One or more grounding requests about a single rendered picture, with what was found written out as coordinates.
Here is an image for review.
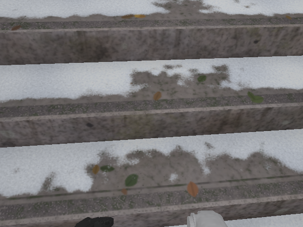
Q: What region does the robot right thigh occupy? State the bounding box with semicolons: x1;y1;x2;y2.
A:
187;210;228;227

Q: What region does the robot left hand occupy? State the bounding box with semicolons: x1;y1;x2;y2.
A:
75;217;114;227

